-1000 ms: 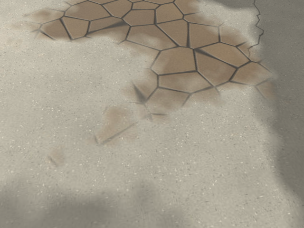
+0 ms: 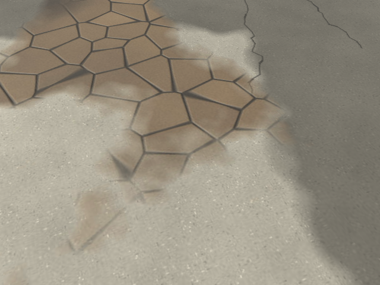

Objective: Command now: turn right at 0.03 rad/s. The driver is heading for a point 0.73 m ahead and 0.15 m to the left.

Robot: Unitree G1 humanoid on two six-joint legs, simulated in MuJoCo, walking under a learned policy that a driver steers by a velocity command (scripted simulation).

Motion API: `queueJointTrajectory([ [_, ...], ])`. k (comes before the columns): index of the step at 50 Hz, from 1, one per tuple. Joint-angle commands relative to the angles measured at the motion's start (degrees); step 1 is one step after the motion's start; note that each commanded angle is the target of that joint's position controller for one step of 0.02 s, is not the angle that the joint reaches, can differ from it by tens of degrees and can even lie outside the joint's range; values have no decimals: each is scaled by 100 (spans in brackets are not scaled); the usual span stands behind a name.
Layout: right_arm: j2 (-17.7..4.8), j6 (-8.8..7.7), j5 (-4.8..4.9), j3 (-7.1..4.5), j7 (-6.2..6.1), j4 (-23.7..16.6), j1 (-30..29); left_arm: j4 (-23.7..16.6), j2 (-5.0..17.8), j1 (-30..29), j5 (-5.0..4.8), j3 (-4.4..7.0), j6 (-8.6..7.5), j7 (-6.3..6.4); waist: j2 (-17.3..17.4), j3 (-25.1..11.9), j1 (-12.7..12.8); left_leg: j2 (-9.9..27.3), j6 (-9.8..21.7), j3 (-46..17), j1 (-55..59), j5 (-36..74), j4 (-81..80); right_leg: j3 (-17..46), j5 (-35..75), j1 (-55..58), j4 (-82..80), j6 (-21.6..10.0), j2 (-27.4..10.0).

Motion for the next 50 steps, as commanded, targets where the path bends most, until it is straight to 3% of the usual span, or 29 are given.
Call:
queueJointTrajectory([
  [1, -602, -40, -1, -97, -23, -31, 246, 23, 442, 130, -7, 59, -38, 42, 108, 186, -33, 791, 206, -718, -413, 389, -508, 717, 283, 237, -235, -41, -721],
  [12, -453, -29, 1, 13, -43, 358, 347, 512, 369, 246, -14, -26, -5, 102, 103, 225, -27, 724, 217, -669, -340, 580, -489, 687, 399, 310, -182, -15, -784],
  [13, -448, -26, -12, 18, -39, 402, 418, 548, 337, 280, -10, -39, 3, 104, 128, 123, -43, 682, 234, -672, -307, 63, -562, 645, 10, 331, -166, -27, -725],
  [15, -698, 22, -32, -88, -24, 444, 550, 506, 406, 219, 16, -4, 31, 91, 405, 293, -115, 672, 423, -916, -389, -1634, -715, 352, -1259, -121, 340, -117, -384],
  [17, -871, 74, -16, -178, -10, 494, 849, 332, 354, -72, 102, 7, 22, 18, 806, 772, -294, 1250, 857, -1799, -369, -3130, -1289, -99, -1903, -1160, 1251, -144, -93],
  [18, -915, 69, -16, -219, -14, 537, 926, 226, 244, -195, 170, -18, -16, -30, 913, 1035, -322, 1669, 1091, -2208, -376, -3316, -1522, -329, -1724, -1502, 1731, -125, -225],
  [20, -849, -14, -74, -245, 4, 579, 1056, 31, 308, -435, 184, 17, -123, -93, 663, 1230, -338, 1989, 1324, -2473, -120, -2733, -1683, -297, -1712, -2181, 2446, -101, -551],
  [22, -847, -123, -87, -273, 30, 581, 1069, -64, 352, -491, 159, 61, -234, -155, 475, 1101, -277, 1849, 1276, -2128, 356, -1884, -1548, -295, -1637, -2491, 2559, -46, -699],
  [24, -859, -208, -76, -295, 45, 588, 1094, -211, 346, -680, 107, 90, -317, -205, 540, 950, -295, 1612, 1158, -1672, 412, -1198, -1400, -441, -1459, -2222, 2210, 3, -673],
  [27, -910, -272, -71, -318, 69, 574, 1035, -340, 285, -622, 49, 123, -346, -244, 687, 810, -175, 1460, 1049, -1227, -91, -478, -1096, -714, -1102, -1214, 1522, -28, -512],
  [29, -921, -299, -27, -315, 99, 507, 812, -55, 306, 312, 30, 196, -370, -213, 479, 582, 283, 1161, 825, -784, -1008, 224, -300, -907, -695, 509, 855, -80, -183],
  [30, -796, -350, -45, -261, 127, 462, 773, 175, 586, 1105, 55, 319, -417, -148, 61, 201, 620, 852, 641, -397, -1535, 680, 753, -472, -910, 1625, 601, -189, -406],
  [31, -345, -388, 25, -125, 186, 170, 648, 284, 1287, 2028, 147, 493, -452, -65, -1358, -314, 929, 117, 261, 373, -2608, -214, 2840, 1907, -2580, 2532, -465, -690, -1996],
  [32, -586, -374, -74, -213, 206, 8, 499, 479, 1356, 2293, 101, 499, -369, -80, -1609, -327, 802, -220, 301, 175, -3332, -1759, 4163, 3691, -3194, 2315, -1203, -1111, -2693],
  [33, -719, -338, -140, -259, 233, -43, 269, 255, 1089, 1508, 90, 416, -331, -86, -703, 220, 404, 279, 429, -193, -3577, -1371, 4728, 3139, -3406, 1723, -1051, -1074, -2589],
  [34, -588, -360, -115, -229, 299, -32, 159, 31, 828, 908, 78, 346, -362, -121, -258, 472, 222, 495, 458, -258, -3509, -758, 4695, 2551, -2885, 1192, -1089, -977, -2346],
  [35, -467, -375, -87, -218, 338, 0, 198, -63, 709, 613, 70, 297, -405, -128, -149, 543, 21, 650, 428, -251, -3252, -365, 4447, 1981, -2182, 833, -1201, -840, -2084],
  [37, -446, -292, -168, -231, 378, 57, 333, -10, 468, 627, 52, 195, -498, -92, -232, 444, -161, 734, 278, -121, -2928, -44, 4171, 1205, -947, 680, -1257, -704, -1729],
  [38, -469, -248, -171, -244, 391, 35, 303, 62, 468, 805, 48, 180, -535, -74, -258, 402, -174, 711, 222, -27, -2967, 60, 4117, 984, -402, 761, -1237, -727, -1677],
  [43, -418, -144, -116, -217, 415, -423, -848, 223, 501, 1265, 53, 133, -594, -50, -254, 617, -51, 660, 18, 263, -3561, 672, 3219, 176, 1144, 967, -1324, -800, -1529],
  [46, -283, -158, -55, -138, 436, -673, -1461, 247, 436, 1333, 70, 100, -626, -30, -335, 722, 51, 461, 106, 418, -3156, 1186, 2187, -369, 1665, 864, -1393, -686, -1437],
  [50, -363, -183, -70, -145, 422, -852, -1711, 306, 507, 1410, 74, 102, -654, 41, -301, 710, 12, 223, 467, 661, -2641, 1262, 1391, -769, 2928, 1379, -1116, -553, -1655],
])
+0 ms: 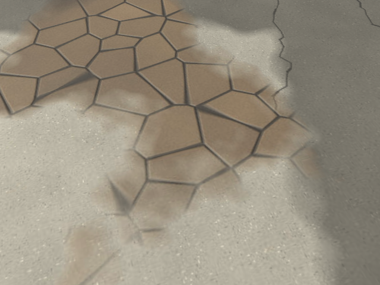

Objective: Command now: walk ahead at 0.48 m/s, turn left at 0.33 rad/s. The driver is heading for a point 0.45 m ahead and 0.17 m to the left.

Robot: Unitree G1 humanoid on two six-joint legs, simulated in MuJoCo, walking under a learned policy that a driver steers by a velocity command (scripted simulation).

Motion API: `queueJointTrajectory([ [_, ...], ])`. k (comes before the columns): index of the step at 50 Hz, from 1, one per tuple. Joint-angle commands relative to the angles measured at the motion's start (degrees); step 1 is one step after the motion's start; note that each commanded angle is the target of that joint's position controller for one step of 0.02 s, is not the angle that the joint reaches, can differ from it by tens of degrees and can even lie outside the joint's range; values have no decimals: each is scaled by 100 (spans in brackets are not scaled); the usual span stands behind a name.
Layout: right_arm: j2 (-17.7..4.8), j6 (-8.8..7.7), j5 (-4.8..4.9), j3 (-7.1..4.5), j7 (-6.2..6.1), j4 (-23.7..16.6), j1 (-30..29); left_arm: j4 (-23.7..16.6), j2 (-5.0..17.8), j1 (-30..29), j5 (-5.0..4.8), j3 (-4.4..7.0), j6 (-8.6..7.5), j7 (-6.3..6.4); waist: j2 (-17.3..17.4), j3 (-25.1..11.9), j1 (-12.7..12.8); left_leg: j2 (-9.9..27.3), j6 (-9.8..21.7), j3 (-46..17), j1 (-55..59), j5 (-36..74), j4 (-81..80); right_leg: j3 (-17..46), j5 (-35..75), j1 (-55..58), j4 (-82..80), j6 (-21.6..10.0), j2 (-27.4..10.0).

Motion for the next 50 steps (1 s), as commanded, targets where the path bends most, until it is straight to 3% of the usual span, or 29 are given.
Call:
queueJointTrajectory([
  [1, -299, -94, -7, -53, -29, -403, -319, -127, 832, 157, 5, 134, -69, 79, -553, 389, -185, -335, 316, 288, 603, -61, -388, 3, 4963, -415, 377, -437, -1679],
  [3, -494, -131, -29, -163, -81, -181, 520, -174, 1011, 29, 51, 190, -9, 130, -691, -161, -555, -701, 562, 452, 1382, -618, -388, -202, 6498, -109, 1783, -350, -1721],
  [4, -612, -158, -46, -245, -100, 66, 1285, -224, 1092, -35, 53, 218, 49, 134, -696, -583, -844, -849, 697, 452, 2192, -639, -664, -274, 6384, -264, 2895, -301, -1692],
  [5, -892, -168, -132, -372, -136, 255, 2027, -334, 1126, -108, 27, 223, 69, 110, -537, -956, -1189, -485, 944, -155, 3390, -863, -917, -346, 5217, -1186, 4328, -213, -1566],
  [6, -1546, -127, -202, -571, -195, 200, 2420, -622, 653, 216, -124, 148, 51, -1, 650, -1656, -997, 1234, 1823, -2904, 5106, -1216, -1084, -421, 1582, -3297, 6815, 57, -709],
  [7, -1527, -42, -1, -565, -143, 209, 2191, -788, 863, -116, -67, 218, -2, -68, 568, -1935, -847, 1716, 2153, -4964, 5390, -1314, -2112, 642, -1038, -4446, 7793, 64, -39],
  [8, -1434, -26, 75, -536, -154, 146, 1669, -1046, 948, -737, -36, 237, -58, -94, 206, -1033, -669, 1536, 1905, -4138, 4722, -1566, -2291, 995, -490, -5037, 7665, -19, -501],
  [9, -1101, -40, 81, -461, -163, 92, 1372, -1119, 954, -932, -35, 225, -121, -103, -224, -520, -511, 1401, 1665, -3502, 3894, -1178, -2463, 945, -2, -4907, 7166, -17, -760],
  [10, -897, -67, 73, -405, -179, 62, 1180, -1115, 885, -954, -2, 232, -99, -88, -465, -193, -284, 1127, 1452, -3024, 3205, -586, -2565, 941, 120, -4582, 6704, 29, -920],
  [11, -750, -100, 100, -350, -211, 64, 1094, -1152, 825, -873, 86, 223, 5, -78, -439, -97, -76, 868, 1313, -2619, 2695, -105, -2620, 949, 113, -4211, 6365, 136, -1014],
  [13, -786, -206, 119, -335, -225, 69, 1222, -1211, 698, -807, 173, 203, 219, -102, -275, -169, 41, 611, 1273, -2205, 2329, 485, -2645, 878, 49, -3891, 5912, 319, -1058],
  [16, -1021, -242, 136, -386, -239, 74, 1550, -1518, 726, -1404, 180, 203, 346, -139, -90, -19, -72, 393, 1196, -1998, 2226, 528, -2793, 705, 590, -4235, 5128, 555, -1097],
  [21, -1022, -169, 126, -397, -237, 41, 2201, -2002, 804, -2556, 125, 189, 369, -189, 120, 9, -545, 288, 873, -2143, 3010, 850, -2637, 683, 1608, -4843, 3862, 677, -953],
  [24, -959, -126, 99, -361, -306, 72, 2445, -2163, 719, -2893, 83, 116, 319, -201, 173, 2, -672, 193, 646, -1823, 3396, 2601, -2134, 493, 1768, -4656, 3206, 587, -684],
  [26, -908, -92, 51, -329, -349, 81, 2545, -2225, 689, -2990, 40, 71, 264, -183, 291, -94, -747, 154, 488, -1732, 3536, 3203, -1835, 386, 1812, -4255, 2796, 462, -461],
  [28, -950, -95, 11, -323, -398, 27, 2389, -2129, 850, -2568, 43, 104, 198, -144, 435, -229, -536, 195, 310, -1838, 3597, 3559, -1429, 486, 1656, -3522, 2344, 260, -306],
  [30, -1133, -172, 58, -353, -408, -67, 2033, -1794, 1133, -1482, 66, 203, 82, -59, 366, -572, 36, 86, 126, -1848, 3659, 3897, -360, 535, 2134, -2377, 1568, 16, -248],
  [31, -1037, -237, 148, -320, -382, -201, 1955, -1656, 1347, -816, 136, 248, -27, -6, 74, -1047, 290, -145, 25, -1779, 3021, 2673, 641, 990, 3713, -1116, 1574, -146, -921],
  [32, -473, -236, 326, -219, -414, -279, 2748, -1707, 1810, -463, 206, 328, -25, -4, -1276, -2016, 6, -862, -151, -1245, 1787, -1832, 2543, 2586, 7354, 601, 2424, -914, -2815],
  [33, -787, -145, 369, -274, -475, -112, 3259, -1690, 1671, -432, -29, 362, 118, -69, -1475, -2839, -44, -1175, -197, -1131, 1189, -3529, 3552, 3735, 7594, 922, 2212, -1629, -3299],
  [34, -981, -57, 168, -318, -479, 48, 2949, -1805, 1246, -858, -100, 267, 175, -99, -532, -2171, -131, -909, -249, -1385, 1066, -2992, 3760, 3272, 6553, 95, 1865, -1505, -2902],
  [35, -870, -20, 69, -287, -432, -30, 2447, -1839, 865, -1306, -97, 146, 189, -86, -319, -1435, -178, -733, -308, -1349, 941, -2720, 3454, 2649, 5730, -600, 1626, -1254, -2509],
  [36, -736, 35, 47, -256, -382, -68, 2181, -1787, 641, -1463, -65, 55, 191, -54, -337, -984, -248, -553, -365, -1342, 1009, -2570, 3034, 2174, 5370, -1154, 1365, -1013, -2195],
  [38, -574, 224, -41, -222, -295, 8, 2235, -1630, 711, -1485, -49, 27, 192, -20, -701, -734, -421, -506, -469, -1123, 1697, -2255, 2431, 1553, 4940, -2000, 1058, -763, -1767],
  [41, -445, 368, 9, -162, -302, 122, 2281, -1521, 858, -1555, 17, 30, 169, -43, -851, -844, -578, -514, -528, -884, 2187, -2186, 1515, 1203, 4315, -2375, 917, -743, -1588],
  [45, -479, 488, -7, -85, -359, 126, 1687, -1383, 1027, -1374, 24, 83, 344, -35, -1070, -659, -328, -369, -479, -601, 2395, -2034, 311, 1441, 1195, -2622, 555, -706, -1514],
  [48, -431, 436, -6, -34, -370, 236, 1631, -1344, 1077, -1448, -30, 114, 521, -15, -899, -341, -406, -385, -348, -428, 2881, -1441, -737, 1654, -590, -3098, 450, -520, -1474],
  [49, -444, 385, -28, -16, -386, 266, 1612, -1301, 1022, -1352, -36, 101, 555, -2, -735, -205, -406, -319, -259, -555, 3106, -1240, -1224, 1687, -932, -3328, 442, -332, -1438],
  [50, -538, 316, -71, -2, -408, 266, 1602, -1253, 941, -1232, -35, 88, 570, -2, -478, -77, -387, -9, -157, -998, 3201, -1115, -1690, 1676, -1038, -3466, 532, -85, -1359],
])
